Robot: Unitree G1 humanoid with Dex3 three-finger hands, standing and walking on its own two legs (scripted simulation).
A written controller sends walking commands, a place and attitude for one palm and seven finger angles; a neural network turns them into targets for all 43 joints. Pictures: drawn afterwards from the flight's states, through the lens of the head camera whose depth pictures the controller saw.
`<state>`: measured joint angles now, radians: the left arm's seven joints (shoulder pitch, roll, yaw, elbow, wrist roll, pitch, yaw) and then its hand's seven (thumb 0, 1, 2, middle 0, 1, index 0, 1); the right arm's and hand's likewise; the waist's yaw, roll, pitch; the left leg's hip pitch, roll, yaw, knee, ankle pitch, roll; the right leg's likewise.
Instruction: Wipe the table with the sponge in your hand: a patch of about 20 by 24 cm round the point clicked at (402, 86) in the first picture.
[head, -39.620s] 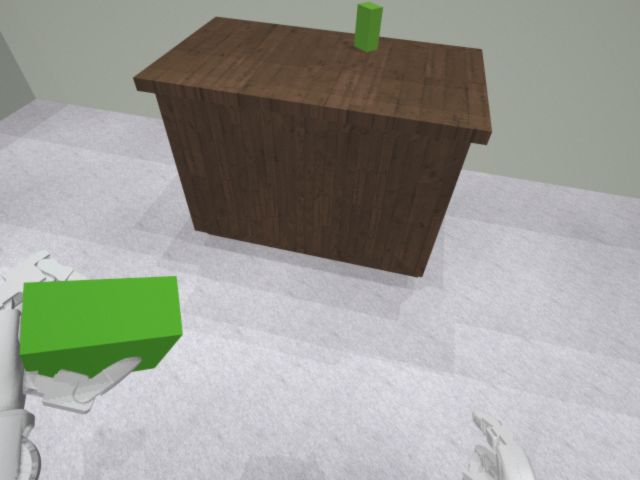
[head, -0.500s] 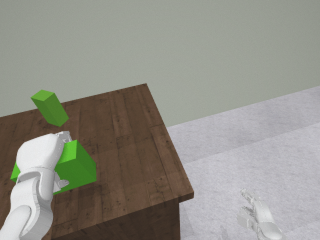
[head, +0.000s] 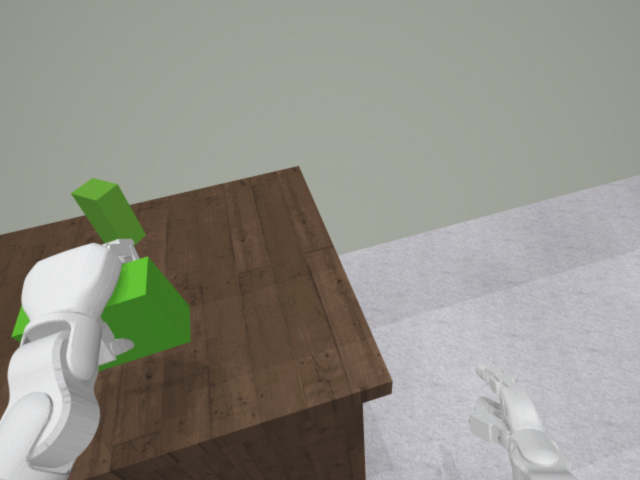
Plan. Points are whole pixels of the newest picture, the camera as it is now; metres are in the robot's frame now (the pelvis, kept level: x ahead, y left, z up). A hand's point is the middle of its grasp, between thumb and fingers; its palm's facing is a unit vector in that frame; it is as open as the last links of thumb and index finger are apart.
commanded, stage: lift the sponge slowly off the table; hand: left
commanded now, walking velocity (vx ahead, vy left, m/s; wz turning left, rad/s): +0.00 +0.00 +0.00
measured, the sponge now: (120, 326) +0.24 +0.29 +0.10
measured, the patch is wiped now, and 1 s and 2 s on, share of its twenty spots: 1.00 1.00 1.00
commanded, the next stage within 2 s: bring the sponge back beside the body in 0.12 s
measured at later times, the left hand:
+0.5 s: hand (110, 309) +0.23 +0.28 +0.14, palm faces +0.09 -0.09 -0.99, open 9.4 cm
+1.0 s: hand (101, 336) +0.21 +0.28 +0.13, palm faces +0.08 -0.10 -0.99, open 9.4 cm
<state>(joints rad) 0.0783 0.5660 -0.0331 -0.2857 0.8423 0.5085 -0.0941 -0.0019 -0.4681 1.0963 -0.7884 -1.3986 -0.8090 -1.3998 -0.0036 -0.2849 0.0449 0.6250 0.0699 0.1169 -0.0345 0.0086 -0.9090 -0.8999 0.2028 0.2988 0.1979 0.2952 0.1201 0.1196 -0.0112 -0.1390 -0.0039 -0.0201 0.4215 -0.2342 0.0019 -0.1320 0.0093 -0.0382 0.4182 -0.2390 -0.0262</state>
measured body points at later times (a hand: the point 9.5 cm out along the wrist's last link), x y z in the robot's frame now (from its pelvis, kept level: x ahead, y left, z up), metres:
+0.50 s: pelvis -0.01 +0.00 +0.00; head -0.02 -0.05 +0.45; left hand +0.22 +0.28 +0.19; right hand +0.25 -0.20 -0.08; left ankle +0.00 +0.12 -0.74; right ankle -0.01 -0.10 -0.74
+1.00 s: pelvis -0.01 +0.00 +0.00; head -0.03 -0.05 +0.45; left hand +0.20 +0.28 +0.18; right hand +0.25 -0.20 -0.07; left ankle +0.00 +0.12 -0.74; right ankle -0.01 -0.10 -0.74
